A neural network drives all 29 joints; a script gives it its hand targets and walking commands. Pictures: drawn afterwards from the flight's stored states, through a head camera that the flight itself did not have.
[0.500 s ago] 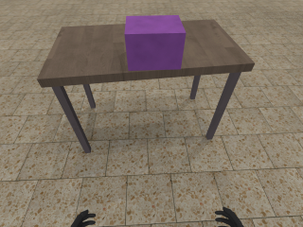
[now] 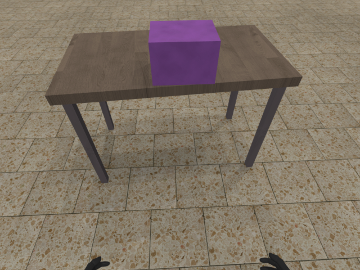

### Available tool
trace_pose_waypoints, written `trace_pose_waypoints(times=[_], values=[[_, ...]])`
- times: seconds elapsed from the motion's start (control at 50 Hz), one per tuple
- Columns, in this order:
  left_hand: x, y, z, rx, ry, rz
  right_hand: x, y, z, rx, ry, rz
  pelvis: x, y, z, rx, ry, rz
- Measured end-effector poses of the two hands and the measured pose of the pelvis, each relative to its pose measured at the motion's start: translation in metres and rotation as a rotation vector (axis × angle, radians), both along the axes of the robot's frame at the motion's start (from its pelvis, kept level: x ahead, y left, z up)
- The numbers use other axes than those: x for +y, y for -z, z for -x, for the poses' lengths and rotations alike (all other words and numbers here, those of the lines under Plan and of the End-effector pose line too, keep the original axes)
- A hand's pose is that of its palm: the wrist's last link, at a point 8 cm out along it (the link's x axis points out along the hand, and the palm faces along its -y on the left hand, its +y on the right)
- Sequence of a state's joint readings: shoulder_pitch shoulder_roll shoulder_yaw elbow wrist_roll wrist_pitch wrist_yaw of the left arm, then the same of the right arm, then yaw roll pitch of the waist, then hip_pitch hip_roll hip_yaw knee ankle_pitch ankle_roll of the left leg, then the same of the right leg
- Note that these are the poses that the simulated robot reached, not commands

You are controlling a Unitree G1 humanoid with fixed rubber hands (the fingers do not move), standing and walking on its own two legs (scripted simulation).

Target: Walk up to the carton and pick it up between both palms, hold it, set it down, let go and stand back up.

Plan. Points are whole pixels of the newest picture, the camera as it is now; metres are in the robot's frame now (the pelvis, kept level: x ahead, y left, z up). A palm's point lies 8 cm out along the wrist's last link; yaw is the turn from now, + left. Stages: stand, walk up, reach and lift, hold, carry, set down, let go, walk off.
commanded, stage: stand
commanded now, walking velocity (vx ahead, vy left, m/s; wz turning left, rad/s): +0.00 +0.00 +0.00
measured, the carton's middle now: (182, 52) +0.91 -0.01 +0.05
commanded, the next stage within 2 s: walk up in 0.46 s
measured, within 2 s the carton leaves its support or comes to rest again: neither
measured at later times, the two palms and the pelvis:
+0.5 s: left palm out of the picture +0.11 +0.23 -0.10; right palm out of the picture +0.11 -0.23 -0.10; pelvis +0.00 +0.00 +0.00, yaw +0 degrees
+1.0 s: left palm out of the picture +0.09 +0.26 -0.10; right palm (310, 269) +0.16 -0.28 -0.09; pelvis +0.07 -0.02 +0.00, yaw +2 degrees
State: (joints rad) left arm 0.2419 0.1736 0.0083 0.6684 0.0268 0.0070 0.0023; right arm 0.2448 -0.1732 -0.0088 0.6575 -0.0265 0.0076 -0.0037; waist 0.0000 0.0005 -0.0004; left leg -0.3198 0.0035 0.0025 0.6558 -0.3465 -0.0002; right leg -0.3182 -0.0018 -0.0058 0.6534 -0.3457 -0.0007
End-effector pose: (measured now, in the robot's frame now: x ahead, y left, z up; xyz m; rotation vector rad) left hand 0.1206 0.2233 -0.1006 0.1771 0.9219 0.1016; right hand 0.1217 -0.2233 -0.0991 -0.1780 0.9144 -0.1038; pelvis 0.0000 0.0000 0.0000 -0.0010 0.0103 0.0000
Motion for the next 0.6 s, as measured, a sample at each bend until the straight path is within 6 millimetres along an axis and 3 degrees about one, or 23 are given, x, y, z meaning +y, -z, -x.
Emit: trace_pose_waypoints(times=[0.6], values=[[0.003,0.005,0.015,0.064,-0.039,-0.003,-0.005,0.005,0.016,0.065,0.040,0.003,-0.001,-0.004,-0.004,-0.006,-0.001,-0.001]])
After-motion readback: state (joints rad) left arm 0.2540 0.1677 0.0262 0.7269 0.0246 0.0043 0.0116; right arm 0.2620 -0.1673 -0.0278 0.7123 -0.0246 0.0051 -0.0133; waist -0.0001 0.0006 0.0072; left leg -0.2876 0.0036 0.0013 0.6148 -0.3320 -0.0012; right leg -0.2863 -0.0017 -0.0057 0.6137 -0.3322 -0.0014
